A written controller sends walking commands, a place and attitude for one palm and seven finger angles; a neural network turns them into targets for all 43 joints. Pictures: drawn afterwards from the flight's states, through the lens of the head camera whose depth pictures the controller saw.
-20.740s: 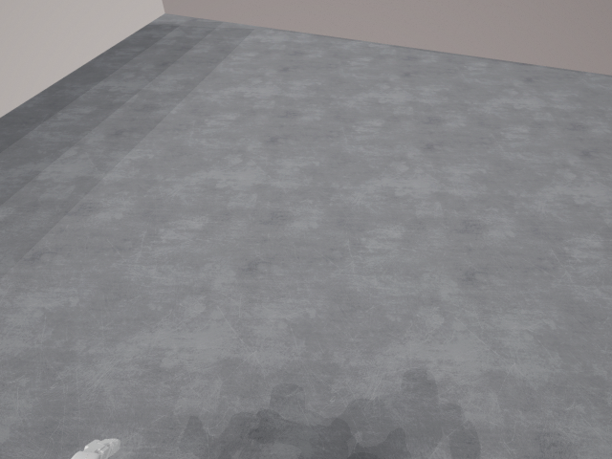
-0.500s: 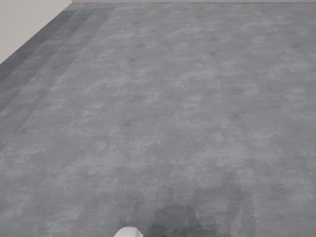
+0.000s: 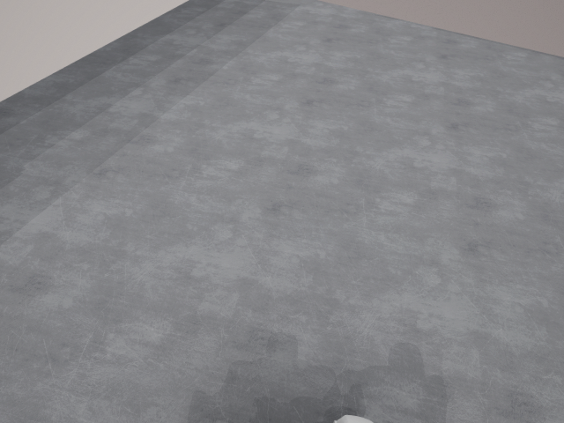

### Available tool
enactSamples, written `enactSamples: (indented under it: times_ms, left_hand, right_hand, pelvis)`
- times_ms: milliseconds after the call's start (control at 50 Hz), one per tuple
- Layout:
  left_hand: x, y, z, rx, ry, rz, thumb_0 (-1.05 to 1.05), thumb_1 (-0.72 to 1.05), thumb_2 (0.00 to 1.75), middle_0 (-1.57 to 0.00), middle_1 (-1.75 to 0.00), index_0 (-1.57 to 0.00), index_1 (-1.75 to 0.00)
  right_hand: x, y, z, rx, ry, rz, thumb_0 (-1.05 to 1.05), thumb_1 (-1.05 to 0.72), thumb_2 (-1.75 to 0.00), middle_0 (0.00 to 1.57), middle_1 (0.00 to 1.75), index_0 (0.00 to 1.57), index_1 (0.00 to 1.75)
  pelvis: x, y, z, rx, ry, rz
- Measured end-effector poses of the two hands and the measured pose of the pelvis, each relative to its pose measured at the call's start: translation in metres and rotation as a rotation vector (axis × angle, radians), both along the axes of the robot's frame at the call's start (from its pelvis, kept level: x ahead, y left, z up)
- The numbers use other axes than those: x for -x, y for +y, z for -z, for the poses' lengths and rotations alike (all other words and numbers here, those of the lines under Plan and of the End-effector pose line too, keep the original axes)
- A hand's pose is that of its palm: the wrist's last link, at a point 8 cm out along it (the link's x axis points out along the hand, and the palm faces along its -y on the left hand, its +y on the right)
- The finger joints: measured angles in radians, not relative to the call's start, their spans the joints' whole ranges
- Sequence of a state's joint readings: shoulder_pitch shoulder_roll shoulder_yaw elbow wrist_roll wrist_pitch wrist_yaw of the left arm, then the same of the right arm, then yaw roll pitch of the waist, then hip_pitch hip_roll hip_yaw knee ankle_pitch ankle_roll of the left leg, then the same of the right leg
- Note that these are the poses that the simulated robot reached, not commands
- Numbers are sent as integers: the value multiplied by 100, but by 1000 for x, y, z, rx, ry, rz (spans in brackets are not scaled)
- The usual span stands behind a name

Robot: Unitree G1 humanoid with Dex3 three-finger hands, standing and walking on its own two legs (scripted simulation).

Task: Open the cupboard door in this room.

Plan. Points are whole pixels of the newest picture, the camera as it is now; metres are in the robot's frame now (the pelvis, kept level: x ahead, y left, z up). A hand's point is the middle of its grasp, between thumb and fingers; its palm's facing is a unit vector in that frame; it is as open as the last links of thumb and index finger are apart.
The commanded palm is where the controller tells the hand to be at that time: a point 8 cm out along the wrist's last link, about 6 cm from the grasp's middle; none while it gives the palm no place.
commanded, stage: turn or walk to find it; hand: left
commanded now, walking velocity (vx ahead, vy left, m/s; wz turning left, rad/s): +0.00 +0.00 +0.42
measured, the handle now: out of the picture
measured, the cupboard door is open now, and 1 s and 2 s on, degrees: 0 0 0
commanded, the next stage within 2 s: stand and wait in 0.10 s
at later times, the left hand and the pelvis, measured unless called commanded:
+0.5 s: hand out of the picture +0.00 +0.16 -0.16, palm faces +0.25 -0.94 -0.25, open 7.4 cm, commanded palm none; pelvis -0.02 -0.04 +0.00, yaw +14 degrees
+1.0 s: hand out of the picture -0.03 +0.22 -0.16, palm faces +0.47 -0.84 -0.26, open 7.4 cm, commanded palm none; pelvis -0.03 -0.02 +0.00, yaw +28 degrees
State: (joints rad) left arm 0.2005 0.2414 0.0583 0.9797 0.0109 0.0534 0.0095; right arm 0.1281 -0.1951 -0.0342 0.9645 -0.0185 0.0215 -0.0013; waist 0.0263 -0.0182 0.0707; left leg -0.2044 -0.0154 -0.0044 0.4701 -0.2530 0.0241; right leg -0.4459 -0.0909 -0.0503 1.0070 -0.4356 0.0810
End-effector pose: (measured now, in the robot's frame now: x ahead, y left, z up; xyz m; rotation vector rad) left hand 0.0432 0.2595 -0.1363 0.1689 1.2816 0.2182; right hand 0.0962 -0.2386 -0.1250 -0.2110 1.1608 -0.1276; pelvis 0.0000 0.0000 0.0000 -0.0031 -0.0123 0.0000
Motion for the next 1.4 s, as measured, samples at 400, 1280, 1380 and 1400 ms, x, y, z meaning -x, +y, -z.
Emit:
enactSamples:
  times_ms: [400,1280,1380,1400]
  left_hand:
    - [34,-63,-18,-32,-72,-109,1,90,90,-20,-30,-21,-30]
    - [139,-73,-26,-87,-114,-555,0,90,90,-20,-30,-21,-30]
    - [178,-94,-20,-53,-54,-643,1,90,90,-20,-30,-21,-30]
    - [187,-98,-18,-46,-42,-662,1,90,90,-20,-30,-21,-30]
  right_hand:
    - [42,-57,27,-30,198,-62,0,-91,-90,20,30,20,30]
    - [-64,-5,28,2,166,-534,0,-91,-90,20,30,20,30]
    - [-74,5,22,30,185,-610,0,-91,-90,20,30,20,30]
    - [-76,10,21,35,184,-628,0,-91,-90,20,30,20,30]
  pelvis:
    - [15,-47,0,-34,0,-193]
    - [23,-57,1,-36,4,-665]
    - [26,-58,-1,-41,13,-723]
    - [27,-57,-1,-40,14,-735]
